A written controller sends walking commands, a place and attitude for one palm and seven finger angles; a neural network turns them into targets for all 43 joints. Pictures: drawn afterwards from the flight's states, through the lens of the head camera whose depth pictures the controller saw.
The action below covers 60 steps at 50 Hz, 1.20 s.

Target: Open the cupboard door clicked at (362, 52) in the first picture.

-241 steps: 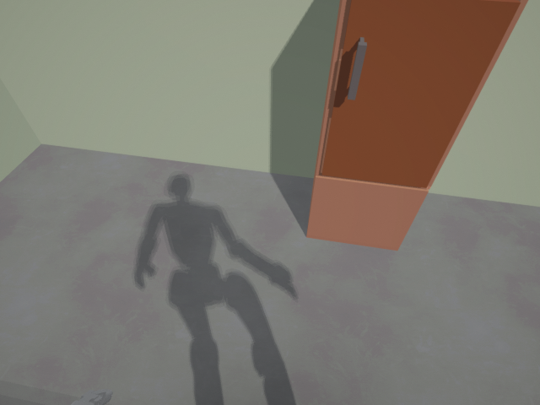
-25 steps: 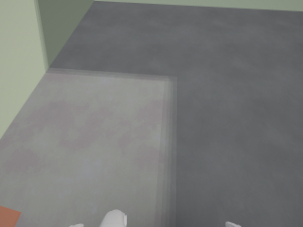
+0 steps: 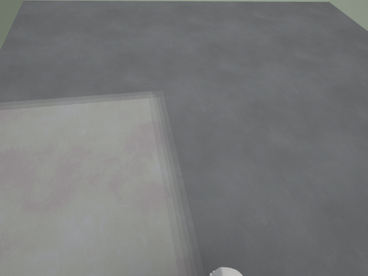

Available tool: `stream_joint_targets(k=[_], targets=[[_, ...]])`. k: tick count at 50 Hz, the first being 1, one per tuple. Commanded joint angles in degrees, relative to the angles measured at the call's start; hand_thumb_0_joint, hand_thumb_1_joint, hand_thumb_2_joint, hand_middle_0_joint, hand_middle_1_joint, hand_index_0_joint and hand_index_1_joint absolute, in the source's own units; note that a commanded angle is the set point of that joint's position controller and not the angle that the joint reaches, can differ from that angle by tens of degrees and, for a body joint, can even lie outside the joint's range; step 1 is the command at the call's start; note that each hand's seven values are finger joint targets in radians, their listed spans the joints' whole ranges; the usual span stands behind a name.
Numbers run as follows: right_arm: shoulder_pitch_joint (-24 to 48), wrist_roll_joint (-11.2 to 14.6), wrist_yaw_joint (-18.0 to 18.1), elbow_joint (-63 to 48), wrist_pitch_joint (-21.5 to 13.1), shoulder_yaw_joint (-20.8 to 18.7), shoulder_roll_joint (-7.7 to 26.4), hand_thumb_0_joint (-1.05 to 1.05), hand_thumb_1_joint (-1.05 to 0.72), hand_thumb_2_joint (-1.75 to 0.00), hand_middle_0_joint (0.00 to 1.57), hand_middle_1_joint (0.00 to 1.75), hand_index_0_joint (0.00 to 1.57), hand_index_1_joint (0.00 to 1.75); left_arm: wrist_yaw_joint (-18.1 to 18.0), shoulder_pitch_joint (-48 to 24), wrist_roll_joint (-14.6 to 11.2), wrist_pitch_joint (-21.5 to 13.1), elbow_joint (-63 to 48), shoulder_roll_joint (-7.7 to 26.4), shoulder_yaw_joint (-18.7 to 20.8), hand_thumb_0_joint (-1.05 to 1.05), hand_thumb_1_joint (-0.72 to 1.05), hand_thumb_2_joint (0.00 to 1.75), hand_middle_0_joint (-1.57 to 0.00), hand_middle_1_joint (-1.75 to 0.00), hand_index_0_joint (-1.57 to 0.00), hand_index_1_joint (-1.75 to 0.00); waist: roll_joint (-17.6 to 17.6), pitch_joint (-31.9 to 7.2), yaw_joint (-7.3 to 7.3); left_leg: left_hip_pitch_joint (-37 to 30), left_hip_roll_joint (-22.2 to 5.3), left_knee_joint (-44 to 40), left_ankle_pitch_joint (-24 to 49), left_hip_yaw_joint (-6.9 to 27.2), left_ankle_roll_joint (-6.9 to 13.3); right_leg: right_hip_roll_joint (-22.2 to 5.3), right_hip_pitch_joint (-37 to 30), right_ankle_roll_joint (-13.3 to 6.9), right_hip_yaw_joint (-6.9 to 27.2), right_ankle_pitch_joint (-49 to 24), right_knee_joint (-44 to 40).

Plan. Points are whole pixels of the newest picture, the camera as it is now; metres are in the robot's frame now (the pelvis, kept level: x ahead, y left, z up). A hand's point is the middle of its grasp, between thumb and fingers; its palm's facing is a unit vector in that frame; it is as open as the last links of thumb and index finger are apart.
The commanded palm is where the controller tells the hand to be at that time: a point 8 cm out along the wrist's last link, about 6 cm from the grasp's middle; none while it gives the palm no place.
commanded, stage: walk to a spot facing it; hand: left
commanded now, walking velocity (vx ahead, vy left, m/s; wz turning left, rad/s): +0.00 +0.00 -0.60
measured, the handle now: out of the picture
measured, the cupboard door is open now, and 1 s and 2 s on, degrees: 0 0 0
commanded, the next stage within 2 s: turn to face it in 1.48 s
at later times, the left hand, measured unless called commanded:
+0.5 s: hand (137, 271) +0.15 +0.11 -0.16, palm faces -0.28 -0.93 -0.24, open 7.3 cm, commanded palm none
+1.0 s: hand (119, 263) +0.16 +0.16 -0.18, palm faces -0.53 -0.83 -0.17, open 7.4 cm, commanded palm none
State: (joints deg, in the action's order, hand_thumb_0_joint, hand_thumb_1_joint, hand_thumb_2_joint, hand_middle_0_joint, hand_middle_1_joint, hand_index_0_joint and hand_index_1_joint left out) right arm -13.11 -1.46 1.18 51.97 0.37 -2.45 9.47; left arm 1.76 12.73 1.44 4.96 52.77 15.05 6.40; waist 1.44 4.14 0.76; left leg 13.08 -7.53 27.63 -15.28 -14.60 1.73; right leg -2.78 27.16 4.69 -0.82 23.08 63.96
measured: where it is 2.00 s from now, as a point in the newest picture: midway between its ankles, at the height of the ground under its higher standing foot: outside the picture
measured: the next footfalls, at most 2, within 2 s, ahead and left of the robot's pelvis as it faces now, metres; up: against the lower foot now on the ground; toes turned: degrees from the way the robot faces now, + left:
right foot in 0.20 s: +0.01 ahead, -0.15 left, +0.00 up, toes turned -15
left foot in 0.66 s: +0.08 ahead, +0.07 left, +0.00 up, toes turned -19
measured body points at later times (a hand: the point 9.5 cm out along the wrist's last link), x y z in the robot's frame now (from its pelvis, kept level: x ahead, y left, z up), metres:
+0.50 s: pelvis -0.01 -0.04 -0.01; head +0.02 -0.06 +0.44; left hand +0.16 +0.16 -0.14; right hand -0.02 -0.30 -0.16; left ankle +0.05 +0.11 -0.68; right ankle -0.03 -0.14 -0.74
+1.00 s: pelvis +0.00 +0.02 +0.00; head +0.05 +0.03 +0.45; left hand +0.19 +0.21 -0.16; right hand -0.10 -0.21 -0.13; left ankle +0.05 +0.08 -0.74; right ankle -0.11 -0.10 -0.66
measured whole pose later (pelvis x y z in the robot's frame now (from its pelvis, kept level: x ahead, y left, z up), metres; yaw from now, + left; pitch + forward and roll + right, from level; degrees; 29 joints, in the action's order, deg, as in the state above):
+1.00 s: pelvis +0.00 +0.02 +0.00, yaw -37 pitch -1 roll -3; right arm -14.7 -1.4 1.3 53.2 0.2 -2.3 9.1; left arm 2.0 13.3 1.6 5.5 54.6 14.3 6.2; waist 1.7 3.8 0.7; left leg 10.6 -6.5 26.3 -15.1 -15.9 2.8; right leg -3.4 27.0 4.7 -0.7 20.4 62.3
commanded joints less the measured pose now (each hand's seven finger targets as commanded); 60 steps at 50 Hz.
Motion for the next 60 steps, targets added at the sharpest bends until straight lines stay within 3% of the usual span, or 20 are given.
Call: stream_joint_targets(k=[1, 5, 8, 9, 10, 11, 14, 17, 28, 31, 32, 33, 34, 35, 37, 41, 46, 53, 58, 60], targets=[[-5.0, -0.1, 0.5, -1.5, -1.0, -3.6, 12.0, 0.0, -0.9, -0.9, 0.2, 0.3, 0.2, 0.3, 0.0, -5.8, -0.3, -1.8, -6.1, 0.4, -0.6, 0.0, 0.9, 0.9, -0.2, -0.3, -0.2, -0.3, -12.4, -6.6, -3.84, -13.1, -15.2, -6.8, 26.7, 8.4, 5.6, -1.0, 3.4, -0.1, -3.0, 3.4, -9.8], [-4.5, -0.3, -0.1, -0.5, -0.7, -4.3, 13.2, 0.0, -0.9, -0.9, 0.2, 0.3, 0.2, 0.3, -0.2, -6.1, -0.3, -2.5, -6.0, 0.0, -1.0, 0.0, 0.9, 0.9, -0.2, -0.3, -0.2, -0.3, -14.9, -7.0, -3.84, -10.5, -16.0, -3.6, 26.6, 5.3, 4.4, 0.6, -3.5, -2.0, -5.5, 3.0, -20.8], [-3.4, 0.3, -0.6, -0.7, -0.5, -4.3, 12.8, 0.0, -0.9, -0.9, 0.2, 0.3, 0.2, 0.3, -0.9, 0.1, -0.2, -3.6, -4.4, 2.6, -0.4, 0.0, 0.9, 0.9, -0.2, -0.3, -0.2, -0.3, -9.5, -9.8, 0.21, -3.6, -14.3, 8.3, 21.2, -0.1, -1.2, 0.3, -18.2, -4.3, -5.0, -12.8, -38.2], [-4.7, 0.8, -1.0, -1.7, -0.1, -3.5, 9.6, 0.0, -0.9, -0.9, 0.2, 0.3, 0.2, 0.3, -1.6, 3.7, 0.4, -4.5, -3.4, 8.8, 0.4, 0.0, 0.9, 0.9, -0.2, -0.3, -0.2, -0.3, 6.0, -12.0, 2.07, 9.7, -9.6, 20.0, 4.6, -1.5, -4.9, -10.1, -30.3, -8.3, 8.6, -24.4, -43.3], [-0.1, 0.4, -1.1, -5.0, 0.3, -2.0, 6.0, 0.0, -0.9, -0.9, 0.2, 0.3, 0.2, 0.3, -2.5, 6.8, 0.0, -4.6, -2.5, 14.1, 1.5, 0.0, 0.9, 0.9, -0.2, -0.3, -0.2, -0.3, 17.4, -10.6, 3.81, 23.1, -1.6, 32.9, -21.5, 2.0, -7.2, -20.9, -31.2, -13.8, 23.8, -48.0, -42.7], [0.7, 0.7, -0.2, -5.2, 1.1, -2.2, 7.7, 0.0, -0.9, -0.9, 0.2, 0.3, 0.2, 0.3, -3.0, 7.2, -0.7, -4.2, -2.3, 13.6, 1.5, 0.0, 0.9, 0.9, -0.2, -0.3, -0.2, -0.3, 12.4, -10.9, 3.94, 22.8, -1.9, 38.3, -21.6, 10.0, -6.5, -21.5, -28.2, -16.9, 20.1, -47.8, -41.9], [2.0, 0.4, -0.1, -3.5, 1.7, -2.5, 8.7, 0.0, -0.9, -0.9, 0.2, 0.3, 0.2, 0.3, -3.5, -2.1, -0.7, -4.0, -4.6, 8.4, 0.6, 0.0, 0.9, 0.9, -0.2, -0.3, -0.2, -0.3, 10.0, -5.2, 0.78, 23.7, -2.6, 40.5, -10.6, 13.2, -7.1, -13.1, -21.9, -14.2, 14.1, -36.6, -42.9], [-0.5, 0.1, -0.2, -1.9, 1.7, -2.6, 8.3, 0.0, -0.9, -0.9, 0.2, 0.3, 0.2, 0.3, -2.9, -3.5, -0.7, -4.7, -5.1, 7.2, -0.3, 0.0, 0.9, 0.9, -0.2, -0.3, -0.2, -0.3, 6.2, -5.0, -1.23, 19.5, -0.8, 36.9, -6.3, 12.2, -8.1, -9.7, -18.9, -13.2, 10.8, -41.1, -42.1], [4.4, 0.8, 0.1, -5.1, 0.7, -2.2, 7.9, 0.0, -0.9, -0.9, 0.2, 0.3, 0.2, 0.3, -2.5, -1.7, -0.1, -3.9, -5.0, 9.1, 0.5, 0.0, 0.9, 0.9, -0.2, -0.3, -0.2, -0.3, 8.0, -6.9, 0.5, 10.7, 4.2, 17.9, -9.4, 12.2, -7.0, -8.6, -17.2, -15.2, 22.1, -28.6, -42.2], [-1.1, 0.8, 0.4, -3.8, -0.1, -2.1, 8.1, 0.0, -0.9, -0.9, 0.2, 0.3, 0.2, 0.3, -2.2, -4.4, -0.4, -3.4, -5.4, 8.7, 0.5, 0.0, 0.9, 0.9, -0.2, -0.3, -0.2, -0.3, 7.8, -7.6, -2.34, -1.1, 5.6, 3.4, -3.8, 11.4, -5.7, -6.1, -10.6, -12.2, 23.3, -17.3, -39.7], [-3.8, 0.9, 0.8, -3.0, -0.6, -2.3, 9.5, 0.0, -0.9, -0.9, 0.2, 0.3, 0.2, 0.3, -2.1, -5.1, -0.8, -3.2, -5.9, 6.7, 0.1, 0.0, 0.9, 0.9, -0.2, -0.3, -0.2, -0.3, 3.6, -8.2, -3.74, -9.4, 3.2, -5.1, -0.1, 13.2, -4.8, -2.1, -5.0, -9.4, 20.6, -13.9, -35.1], [-5.1, 0.2, 1.0, -2.9, -1.0, -3.1, 15.1, 0.0, -0.9, -0.9, 0.2, 0.3, 0.2, 0.3, -1.6, -3.7, -1.4, -2.8, -6.9, 2.8, -0.7, 0.0, 0.9, 0.9, -0.2, -0.3, -0.2, -0.3, -12.2, -8.8, -4.11, -15.4, -10.6, -13.0, -5.5, 27.9, -1.4, 5.9, 5.1, -5.8, 12.8, -0.4, -23.4], [-4.7, 0.2, 0.7, -3.9, -0.6, -3.7, 18.3, 0.0, -0.9, -0.9, 0.2, 0.3, 0.2, 0.3, -1.3, -4.0, -0.8, -3.0, -7.6, 2.6, -0.8, 0.0, 0.9, 0.9, -0.2, -0.3, -0.2, -0.3, -19.2, -5.5, -3.75, -10.8, -20.8, -15.5, -4.6, 36.5, 3.0, 6.5, 9.3, -3.2, 4.9, 10.8, -10.3], [-1.3, -0.2, 0.6, -5.1, -0.2, -3.1, 16.6, 0.0, -0.9, -0.9, 0.2, 0.3, 0.2, 0.3, -1.1, -2.6, -0.1, -2.6, -6.5, 4.5, 0.1, 0.0, 0.9, 0.9, -0.2, -0.3, -0.2, -0.3, -15.4, -3.4, -2.68, -2.3, -21.2, -16.6, -9.5, 35.0, 5.0, 3.2, 6.3, -2.8, 6.1, 8.9, -2.9], [5.2, -0.1, 1.1, -6.4, -0.8, -1.7, 11.7, 0.0, -0.9, -0.9, 0.2, 0.3, 0.2, 0.3, -0.2, -0.6, 0.5, -1.9, -3.9, 5.7, 1.2, 0.0, 0.9, 0.9, -0.2, -0.3, -0.2, -0.3, -12.8, 0.6, 0.32, 2.8, -13.9, -16.9, -6.7, 24.1, 2.5, 2.1, 5.0, -1.9, 4.7, 1.6, 3.6], [1.5, 0.2, 1.2, -4.8, -1.4, -1.7, 10.6, 0.0, -0.9, -0.9, 0.2, 0.3, 0.2, 0.3, 0.2, 0.7, 0.0, -1.7, -2.8, 2.6, 0.5, 0.0, 0.9, 0.9, -0.2, -0.3, -0.2, -0.3, -9.8, -2.4, -0.33, -4.8, -10.3, -12.4, 10.1, 13.0, 2.4, 1.3, 6.3, -0.4, 2.2, -3.8, 6.2], [-3.5, 0.4, 1.1, -2.4, -1.4, -2.5, 10.6, 0.0, -0.9, -0.9, 0.2, 0.3, 0.2, 0.3, 0.0, -1.7, -0.1, -1.3, -3.3, 1.2, 0.1, 0.0, 0.9, 0.9, -0.2, -0.3, -0.2, -0.3, -9.0, -3.5, -2.04, -9.9, -12.9, -11.0, 15.7, 10.9, 4.5, -0.5, 7.2, 0.6, 0.5, -2.8, 1.1], [-7.6, -0.4, 0.3, 0.8, -1.8, -3.7, 11.8, 0.0, -0.9, -0.9, 0.2, 0.3, 0.2, 0.3, 1.2, -9.0, 0.2, -2.0, -5.3, 0.2, -0.6, 0.0, 0.9, 0.9, -0.2, -0.3, -0.2, -0.3, -10.4, -2.1, -4.99, -10.0, -17.0, -15.5, -8.4, 10.3, 4.8, -2.9, 5.2, -1.1, -3.2, 0.3, -13.7], [-7.8, -0.7, -0.4, 2.1, -2.0, -4.0, 13.2, 0.0, -0.9, -0.9, 0.2, 0.3, 0.2, 0.3, 1.2, -9.7, 0.3, -3.2, -5.5, -0.8, -1.1, 0.0, 0.9, 0.9, -0.2, -0.3, -0.2, -0.3, -9.8, -3.2, -4.51, -8.3, -17.8, -12.3, -6.9, 6.9, 3.5, -0.8, -2.6, -3.2, -6.7, 2.7, -24.3], [-7.3, -0.7, -0.7, 2.0, -1.9, -3.7, 12.9, 0.0, -0.9, -0.9, 0.2, 0.3, 0.2, 0.3, 0.8, -6.2, 0.3, -3.9, -4.4, -0.5, -1.0, 0.0, 0.9, 0.9, -0.2, -0.3, -0.2, -0.3, -8.2, -5.2, -2.31, -6.3, -16.4, -6.5, -4.2, 3.8, 1.8, 0.9, -10.2, -4.3, -8.5, -1.7, -32.2]])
